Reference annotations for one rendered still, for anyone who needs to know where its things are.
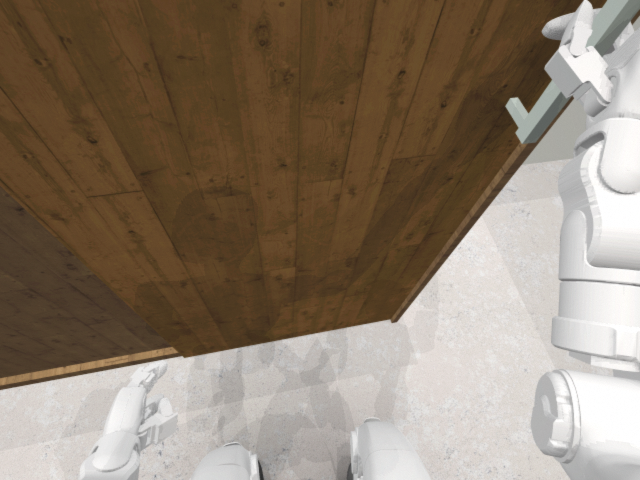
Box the wardrobe door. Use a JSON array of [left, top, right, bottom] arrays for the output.
[[0, 0, 607, 358], [0, 186, 172, 378]]

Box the robot left hand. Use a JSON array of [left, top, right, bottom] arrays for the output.
[[102, 360, 178, 451]]

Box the left robot forearm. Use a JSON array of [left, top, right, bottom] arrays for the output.
[[79, 431, 141, 480]]

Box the robot thigh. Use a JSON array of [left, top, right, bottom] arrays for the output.
[[350, 421, 431, 480], [189, 445, 260, 480]]

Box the robot left thigh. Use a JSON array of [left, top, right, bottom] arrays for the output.
[[189, 445, 260, 480]]

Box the right robot forearm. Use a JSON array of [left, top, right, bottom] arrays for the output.
[[551, 117, 640, 381]]

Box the robot right hand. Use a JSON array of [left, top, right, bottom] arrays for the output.
[[542, 0, 640, 130]]

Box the robot right thigh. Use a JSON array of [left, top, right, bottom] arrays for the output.
[[350, 421, 431, 480]]

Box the handle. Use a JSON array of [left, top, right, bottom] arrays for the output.
[[505, 0, 640, 144]]

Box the right robot upper arm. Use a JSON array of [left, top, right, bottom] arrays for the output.
[[531, 369, 640, 480]]

